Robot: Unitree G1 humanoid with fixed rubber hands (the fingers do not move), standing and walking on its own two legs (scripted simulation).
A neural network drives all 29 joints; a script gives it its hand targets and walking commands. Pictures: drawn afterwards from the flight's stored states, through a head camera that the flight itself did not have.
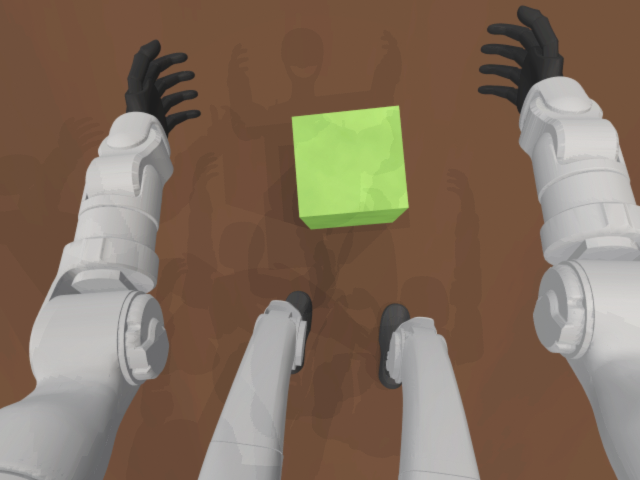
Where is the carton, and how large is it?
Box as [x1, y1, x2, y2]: [292, 106, 408, 228]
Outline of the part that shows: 398,106 292,117 299,216 310,228 391,222 408,207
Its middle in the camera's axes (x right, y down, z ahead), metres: +0.07 -0.15 +0.88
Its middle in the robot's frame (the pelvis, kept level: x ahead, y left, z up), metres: +0.53 +0.03 -0.53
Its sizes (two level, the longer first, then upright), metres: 0.210 0.200 0.250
